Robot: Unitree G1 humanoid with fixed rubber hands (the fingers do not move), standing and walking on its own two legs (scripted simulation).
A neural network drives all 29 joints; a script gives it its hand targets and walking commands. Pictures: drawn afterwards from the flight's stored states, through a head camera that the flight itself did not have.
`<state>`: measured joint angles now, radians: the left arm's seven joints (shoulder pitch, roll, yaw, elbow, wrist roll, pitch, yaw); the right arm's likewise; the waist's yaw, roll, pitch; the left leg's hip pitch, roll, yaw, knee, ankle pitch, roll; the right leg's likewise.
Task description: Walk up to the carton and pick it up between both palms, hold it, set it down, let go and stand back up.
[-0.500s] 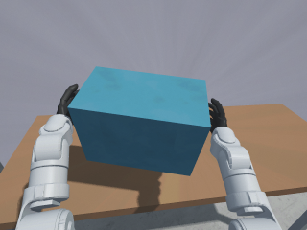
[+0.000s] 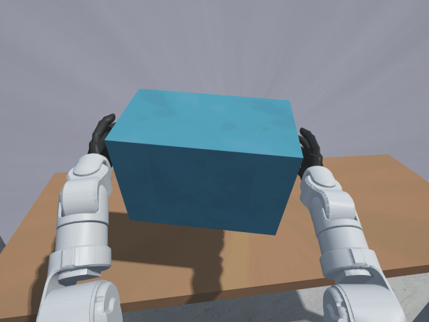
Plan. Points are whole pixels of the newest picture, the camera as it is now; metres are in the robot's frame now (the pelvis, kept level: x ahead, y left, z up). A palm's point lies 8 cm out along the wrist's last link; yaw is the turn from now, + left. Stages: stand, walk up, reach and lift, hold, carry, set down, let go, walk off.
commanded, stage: reach and lift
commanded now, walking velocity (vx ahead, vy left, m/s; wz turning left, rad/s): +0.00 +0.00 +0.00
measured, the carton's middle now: (207, 162) +0.38 -0.02 +0.21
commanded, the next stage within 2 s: hold in 0.38 s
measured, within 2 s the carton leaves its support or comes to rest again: neither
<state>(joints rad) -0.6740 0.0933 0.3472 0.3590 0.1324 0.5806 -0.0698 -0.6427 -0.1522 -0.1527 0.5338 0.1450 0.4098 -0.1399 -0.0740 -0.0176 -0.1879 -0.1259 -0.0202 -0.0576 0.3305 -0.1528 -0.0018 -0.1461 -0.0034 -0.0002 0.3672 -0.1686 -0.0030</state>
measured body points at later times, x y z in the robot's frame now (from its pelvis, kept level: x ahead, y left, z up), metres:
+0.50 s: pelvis +0.02 +0.00 +0.00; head -0.05 +0.02 +0.45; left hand +0.38 +0.18 +0.23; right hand +0.38 -0.20 +0.22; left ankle +0.02 +0.13 -0.75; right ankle +0.02 -0.11 -0.75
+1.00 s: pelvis +0.00 +0.00 +0.00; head -0.08 +0.01 +0.45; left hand +0.36 +0.18 +0.24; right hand +0.36 -0.20 +0.23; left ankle +0.02 +0.13 -0.75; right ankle +0.02 -0.11 -0.75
